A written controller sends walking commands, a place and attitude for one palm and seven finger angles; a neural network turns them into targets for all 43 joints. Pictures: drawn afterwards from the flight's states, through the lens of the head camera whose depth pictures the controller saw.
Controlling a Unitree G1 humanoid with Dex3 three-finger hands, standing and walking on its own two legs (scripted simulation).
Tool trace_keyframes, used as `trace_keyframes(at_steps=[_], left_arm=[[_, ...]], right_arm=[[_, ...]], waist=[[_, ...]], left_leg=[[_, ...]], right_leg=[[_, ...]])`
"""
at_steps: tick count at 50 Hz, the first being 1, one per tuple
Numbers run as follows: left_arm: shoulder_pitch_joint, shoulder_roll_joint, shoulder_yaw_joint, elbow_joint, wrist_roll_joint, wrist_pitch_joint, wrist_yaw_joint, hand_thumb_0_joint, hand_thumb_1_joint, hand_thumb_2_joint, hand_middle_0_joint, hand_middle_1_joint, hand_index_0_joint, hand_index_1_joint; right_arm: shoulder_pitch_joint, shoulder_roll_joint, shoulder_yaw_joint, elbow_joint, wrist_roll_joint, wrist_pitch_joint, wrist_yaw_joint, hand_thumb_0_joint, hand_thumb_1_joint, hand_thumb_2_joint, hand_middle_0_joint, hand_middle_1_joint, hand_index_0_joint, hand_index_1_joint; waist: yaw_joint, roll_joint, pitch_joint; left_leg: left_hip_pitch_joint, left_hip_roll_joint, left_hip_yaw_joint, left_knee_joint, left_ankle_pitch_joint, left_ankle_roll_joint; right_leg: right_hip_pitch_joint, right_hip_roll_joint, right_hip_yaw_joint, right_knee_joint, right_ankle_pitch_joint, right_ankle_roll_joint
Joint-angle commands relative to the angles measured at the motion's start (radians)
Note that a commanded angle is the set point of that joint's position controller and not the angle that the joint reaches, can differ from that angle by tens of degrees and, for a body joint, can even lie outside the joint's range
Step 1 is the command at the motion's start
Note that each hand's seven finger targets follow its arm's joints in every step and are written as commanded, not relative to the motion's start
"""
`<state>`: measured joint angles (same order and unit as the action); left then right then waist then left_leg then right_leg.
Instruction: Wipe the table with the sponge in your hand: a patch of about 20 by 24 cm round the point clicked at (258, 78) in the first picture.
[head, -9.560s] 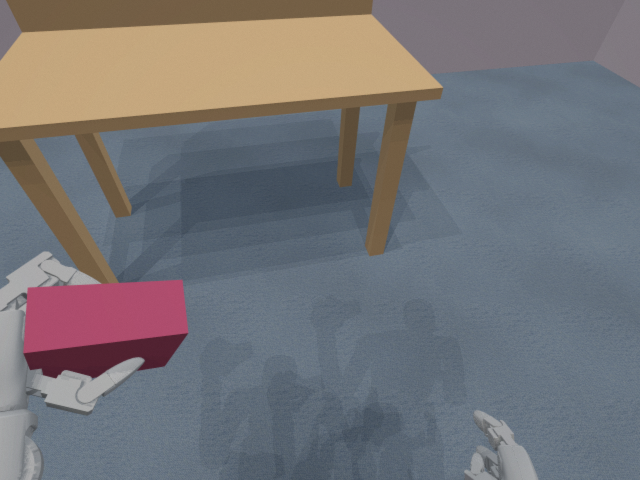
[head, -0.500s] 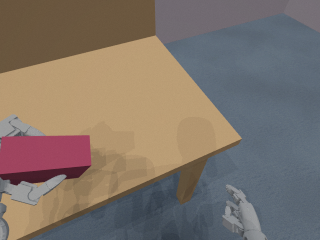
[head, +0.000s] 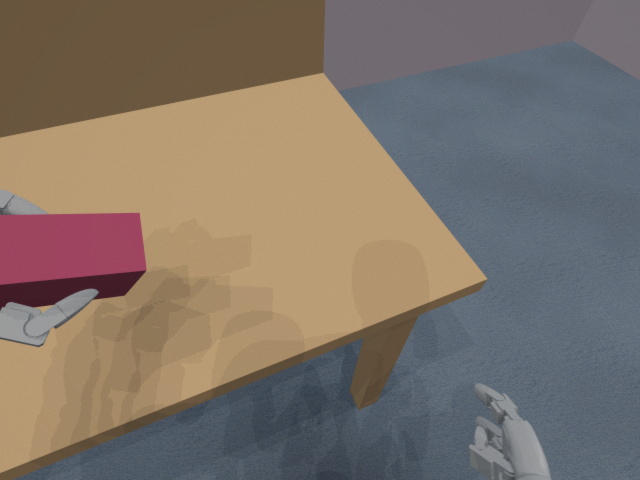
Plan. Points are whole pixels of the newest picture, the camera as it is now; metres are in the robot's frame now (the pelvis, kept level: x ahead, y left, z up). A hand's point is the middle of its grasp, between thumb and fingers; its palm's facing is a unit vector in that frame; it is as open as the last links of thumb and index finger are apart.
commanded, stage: come to a stop and stand still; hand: left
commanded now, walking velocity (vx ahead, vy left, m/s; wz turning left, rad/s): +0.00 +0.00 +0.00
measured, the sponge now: (84, 262) +0.26 +0.25 +0.17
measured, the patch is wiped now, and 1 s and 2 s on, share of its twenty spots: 0.00 0.00 0.00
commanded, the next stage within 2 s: look again from close up in 0.62 s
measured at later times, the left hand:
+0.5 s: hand (24, 290) +0.24 +0.30 +0.16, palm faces +0.36 -0.84 -0.41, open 9.6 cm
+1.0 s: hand (40, 300) +0.23 +0.29 +0.15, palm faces +0.36 -0.84 -0.40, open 9.6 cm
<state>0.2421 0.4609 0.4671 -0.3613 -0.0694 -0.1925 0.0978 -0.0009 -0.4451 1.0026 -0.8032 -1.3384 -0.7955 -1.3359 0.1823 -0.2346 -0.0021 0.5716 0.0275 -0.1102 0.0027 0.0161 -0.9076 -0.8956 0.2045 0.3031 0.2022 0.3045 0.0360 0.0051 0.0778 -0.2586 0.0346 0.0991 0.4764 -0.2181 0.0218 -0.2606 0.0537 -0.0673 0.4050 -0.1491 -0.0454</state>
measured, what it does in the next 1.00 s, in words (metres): stands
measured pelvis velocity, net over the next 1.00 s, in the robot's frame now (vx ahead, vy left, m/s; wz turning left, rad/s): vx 0.02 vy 0.03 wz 0.02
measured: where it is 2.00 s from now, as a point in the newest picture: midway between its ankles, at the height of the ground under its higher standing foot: outside the picture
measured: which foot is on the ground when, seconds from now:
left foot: down 0.00-1.00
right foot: down 0.00-1.00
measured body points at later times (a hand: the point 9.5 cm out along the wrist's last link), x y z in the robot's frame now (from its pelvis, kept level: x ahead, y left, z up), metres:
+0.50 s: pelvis +0.02 +0.05 +0.00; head +0.05 +0.07 +0.45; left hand +0.21 +0.35 +0.18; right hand +0.22 -0.15 -0.07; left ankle +0.02 +0.10 -0.74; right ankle +0.04 -0.08 -0.74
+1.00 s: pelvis +0.02 +0.03 +0.00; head +0.04 +0.05 +0.45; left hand +0.21 +0.33 +0.18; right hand +0.20 -0.19 -0.07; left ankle +0.02 +0.10 -0.74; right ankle +0.04 -0.08 -0.74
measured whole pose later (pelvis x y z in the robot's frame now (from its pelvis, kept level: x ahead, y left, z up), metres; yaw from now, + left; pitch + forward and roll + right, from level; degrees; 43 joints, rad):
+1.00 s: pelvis +0.02 +0.03 +0.00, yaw +1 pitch +0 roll -1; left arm 0.44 0.38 0.35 -0.44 -0.05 -0.19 0.08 0.00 -0.44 1.01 -0.80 -1.34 -0.79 -1.34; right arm 0.22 -0.21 0.03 0.57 0.01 -0.11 -0.04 0.02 -0.91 -0.90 0.21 0.30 0.20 0.30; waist 0.02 0.00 0.05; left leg -0.21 -0.02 0.10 0.44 -0.24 0.06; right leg -0.21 0.00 -0.07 0.39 -0.18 -0.01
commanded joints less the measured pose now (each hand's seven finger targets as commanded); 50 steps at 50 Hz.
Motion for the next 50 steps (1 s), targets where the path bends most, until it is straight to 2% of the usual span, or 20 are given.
trace_keyframes(at_steps=[1, 2, 3, 7, 8, 9, 15, 18, 22, 23, 25, 32, 34, 37, 38, 42, 43, 47, 48, 50], left_arm=[[0.157, 0.119, 0.008, -0.269, 0.000, -0.073, -0.011, 0.000, 0.100, 1.300, -1.200, -1.600, -1.200, -1.600], [0.154, 0.176, 0.071, -0.259, 0.005, -0.069, 0.004, 0.000, 0.100, 1.300, -1.200, -1.600, -1.200, -1.600], [0.129, 0.138, 0.046, -0.271, 0.003, -0.076, -0.002, 0.000, 0.100, 1.300, -1.200, -1.600, -1.200, -1.600], [0.004, 0.214, 0.110, -0.369, 0.019, -0.100, 0.009, 0.000, 0.100, 1.300, -1.200, -1.600, -1.200, -1.600], [0.006, 0.164, 0.070, -0.362, 0.014, -0.105, 0.005, 0.000, 0.100, 1.300, -1.200, -1.600, -1.200, -1.600], [-0.006, 0.174, 0.069, -0.383, 0.014, -0.107, 0.004, 0.000, 0.100, 1.300, -1.200, -1.600, -1.200, -1.600], [0.070, 0.094, 0.009, -0.358, 0.020, -0.107, -0.004, 0.000, 0.100, 1.300, -1.200, -1.600, -1.200, -1.600], [0.133, 0.043, -0.023, -0.283, 0.022, -0.094, -0.009, 0.000, 0.100, 1.300, -1.200, -1.600, -1.200, -1.600], [0.108, 0.101, 0.033, -0.282, 0.029, -0.080, -0.006, 0.000, 0.100, 1.300, -1.200, -1.600, -1.200, -1.600], [0.105, 0.054, -0.014, -0.277, 0.020, -0.083, -0.015, 0.000, 0.100, 1.300, -1.200, -1.600, -1.200, -1.600], [0.068, 0.093, 0.010, -0.318, 0.023, -0.083, -0.014, 0.000, 0.100, 1.300, -1.200, -1.600, -1.200, -1.600], [0.061, 0.108, 0.019, -0.372, 0.027, -0.076, 0.003, 0.000, 0.100, 1.300, -1.200, -1.600, -1.200, -1.600], [0.056, 0.080, -0.014, -0.366, 0.022, -0.078, -0.001, 0.000, 0.100, 1.300, -1.200, -1.600, -1.200, -1.600], [0.087, 0.095, 0.014, -0.326, 0.023, -0.070, 0.009, 0.000, 0.100, 1.300, -1.200, -1.600, -1.200, -1.600], [0.093, 0.050, -0.030, -0.310, 0.015, -0.073, 0.002, 0.000, 0.100, 1.300, -1.200, -1.600, -1.200, -1.600], [0.113, 0.093, 0.013, -0.315, 0.015, -0.067, 0.012, 0.000, 0.100, 1.300, -1.200, -1.600, -1.200, -1.600], [0.128, 0.057, -0.019, -0.283, 0.007, -0.069, 0.007, 0.000, 0.100, 1.300, -1.200, -1.600, -1.200, -1.600], [0.127, 0.099, 0.015, -0.302, 0.012, -0.064, 0.015, 0.000, 0.100, 1.300, -1.200, -1.600, -1.200, -1.600], [0.135, 0.065, -0.014, -0.283, 0.006, -0.068, 0.010, 0.000, 0.100, 1.300, -1.200, -1.600, -1.200, -1.600], [0.122, 0.084, -0.006, -0.300, 0.007, -0.065, 0.010, 0.000, 0.100, 1.300, -1.200, -1.600, -1.200, -1.600]], right_arm=[[-0.058, -0.097, -0.033, -0.160, 0.002, -0.071, -0.006, 0.000, -0.900, -0.900, 0.200, 0.300, 0.200, 0.300], [-0.078, -0.100, -0.026, -0.151, 0.002, -0.069, -0.015, 0.000, -0.900, -0.900, 0.200, 0.300, 0.200, 0.300], [-0.060, -0.093, -0.021, -0.159, -0.004, -0.071, -0.024, 0.000, -0.900, -0.900, 0.200, 0.300, 0.200, 0.300], [-0.075, -0.089, -0.015, -0.156, -0.010, -0.099, -0.041, 0.000, -0.900, -0.900, 0.200, 0.300, 0.200, 0.300], [-0.056, -0.081, -0.011, -0.158, -0.014, -0.102, -0.044, 0.000, -0.900, -0.900, 0.200, 0.300, 0.200, 0.300], [-0.050, -0.082, -0.013, -0.163, -0.012, -0.111, -0.043, 0.000, -0.900, -0.900, 0.200, 0.300, 0.200, 0.300], [-0.032, -0.085, -0.017, -0.136, -0.018, -0.137, -0.023, 0.000, -0.900, -0.900, 0.200, 0.300, 0.200, 0.300], [-0.025, -0.085, -0.014, -0.129, -0.021, -0.115, -0.017, 0.000, -0.900, -0.900, 0.200, 0.300, 0.200, 0.300], [-0.052, -0.079, -0.014, -0.145, -0.015, -0.093, -0.019, 0.000, -0.900, -0.900, 0.200, 0.300, 0.200, 0.300], [-0.037, -0.078, -0.011, -0.152, -0.021, -0.080, -0.020, 0.000, -0.900, -0.900, 0.200, 0.300, 0.200, 0.300], [-0.039, -0.080, -0.017, -0.164, -0.021, -0.075, -0.024, 0.000, -0.900, -0.900, 0.200, 0.300, 0.200, 0.300], [-0.067, -0.079, -0.014, -0.174, -0.018, -0.076, -0.028, 0.000, -0.900, -0.900, 0.200, 0.300, 0.200, 0.300], [-0.044, -0.086, -0.020, -0.175, -0.021, -0.072, -0.029, 0.000, -0.900, -0.900, 0.200, 0.300, 0.200, 0.300], [-0.062, -0.084, -0.017, -0.170, -0.014, -0.070, -0.032, 0.000, -0.900, -0.900, 0.200, 0.300, 0.200, 0.300], [-0.050, -0.086, -0.013, -0.171, -0.020, -0.063, -0.033, 0.000, -0.900, -0.900, 0.200, 0.300, 0.200, 0.300], [-0.066, -0.088, -0.019, -0.170, -0.010, -0.064, -0.040, 0.000, -0.900, -0.900, 0.200, 0.300, 0.200, 0.300], [-0.054, -0.087, -0.015, -0.168, -0.016, -0.058, -0.041, 0.000, -0.900, -0.900, 0.200, 0.300, 0.200, 0.300], [-0.070, -0.090, -0.021, -0.168, -0.008, -0.063, -0.046, 0.000, -0.900, -0.900, 0.200, 0.300, 0.200, 0.300], [-0.059, -0.089, -0.016, -0.165, -0.015, -0.058, -0.048, 0.000, -0.900, -0.900, 0.200, 0.300, 0.200, 0.300], [-0.056, -0.093, -0.023, -0.170, -0.012, -0.062, -0.051, 0.000, -0.900, -0.900, 0.200, 0.300, 0.200, 0.300]], waist=[[0.016, -0.105, -0.144], [0.013, -0.059, -0.136], [0.001, -0.051, -0.139], [-0.003, 0.123, -0.156], [-0.003, 0.123, -0.168], [-0.001, 0.141, -0.176], [-0.004, 0.065, -0.206], [-0.007, 0.079, -0.196], [-0.008, 0.072, -0.183], [-0.012, 0.066, -0.181], [-0.012, 0.081, -0.180], [-0.010, 0.129, -0.220], [-0.015, 0.127, -0.206], [-0.013, 0.096, -0.212], [-0.014, 0.084, -0.199], [-0.016, 0.061, -0.212], [-0.016, 0.039, -0.206], [-0.017, 0.049, -0.201], [-0.017, 0.036, -0.197], [-0.019, 0.030, -0.183]], left_leg=[[0.043, 0.039, -0.096, -0.095, -0.075, 0.013], [0.066, 0.041, -0.099, -0.107, -0.086, 0.011], [0.039, 0.044, -0.116, -0.119, -0.101, 0.014], [0.028, 0.071, -0.159, -0.157, -0.121, 0.016], [0.001, 0.080, -0.173, -0.170, -0.118, 0.023], [0.002, 0.080, -0.169, -0.166, -0.100, 0.022], [0.084, 0.082, -0.162, -0.117, 0.147, -0.007], [0.107, 0.092, -0.165, -0.130, 0.260, -0.035], [0.136, 0.107, -0.157, -0.132, 0.351, -0.063], [0.129, 0.112, -0.168, -0.140, 0.346, -0.060], [0.125, 0.120, -0.170, -0.138, 0.365, -0.066], [0.159, 0.098, -0.146, -0.122, 0.353, -0.076], [0.134, 0.100, -0.155, -0.128, 0.324, -0.074], [0.126, 0.087, -0.148, -0.124, 0.284, -0.075], [0.101, 0.086, -0.151, -0.131, 0.233, -0.066], [0.107, 0.070, -0.149, -0.122, 0.209, -0.057], [0.090, 0.074, -0.149, -0.124, 0.176, -0.046], [0.089, 0.066, -0.150, -0.129, 0.140, -0.038], [0.072, 0.070, -0.150, -0.131, 0.113, -0.026], [0.059, 0.066, -0.153, -0.126, 0.075, -0.016]], right_leg=[[0.051, -0.140, 0.148, -0.142, -0.172, 0.069], [0.015, -0.134, 0.149, -0.138, -0.210, 0.048], [0.036, -0.136, 0.131, -0.118, -0.207, 0.034], [0.072, -0.112, 0.140, -0.030, -0.114, 0.018], [0.115, -0.112, 0.113, -0.008, -0.075, 0.020], [0.135, -0.112, 0.116, 0.005, -0.043, 0.021], [0.134, -0.117, 0.086, 0.022, 0.104, 0.018], [0.097, -0.104, 0.057, 0.036, 0.098, 0.022], [0.070, -0.098, 0.049, 0.059, 0.072, 0.026], [0.063, -0.097, 0.039, 0.053, 0.035, 0.026], [0.078, -0.102, 0.042, 0.056, 0.036, 0.024], [0.103, -0.099, 0.052, 0.037, 0.082, 0.016], [0.114, -0.103, 0.053, 0.027, 0.089, 0.014], [0.127, -0.107, 0.064, 0.011, 0.117, 0.014], [0.128, -0.112, 0.064, -0.004, 0.108, 0.013], [0.138, -0.121, 0.091, -0.015, 0.152, 0.011], [0.135, -0.126, 0.086, -0.030, 0.133, 0.013], [0.128, -0.129, 0.106, -0.035, 0.122, 0.012], [0.130, -0.133, 0.100, -0.046, 0.105, 0.013], [0.126, -0.139, 0.121, -0.060, 0.095, 0.010]])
